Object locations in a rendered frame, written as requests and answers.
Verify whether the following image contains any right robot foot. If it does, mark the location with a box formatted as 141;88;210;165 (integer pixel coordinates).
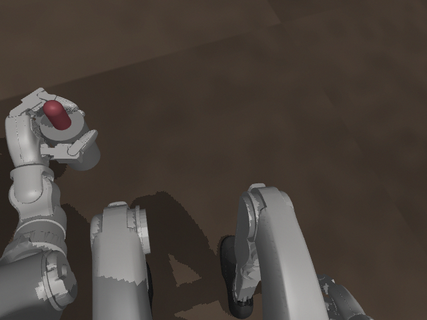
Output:
220;235;254;319

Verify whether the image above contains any right robot hand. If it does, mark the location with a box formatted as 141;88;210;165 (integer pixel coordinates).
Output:
316;274;366;320

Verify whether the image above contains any left robot hand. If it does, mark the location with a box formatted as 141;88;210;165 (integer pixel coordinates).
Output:
5;88;98;168

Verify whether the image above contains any left robot arm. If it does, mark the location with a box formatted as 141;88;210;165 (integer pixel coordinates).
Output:
0;164;77;320

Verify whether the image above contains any bottle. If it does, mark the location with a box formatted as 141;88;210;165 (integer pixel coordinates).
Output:
40;100;101;171

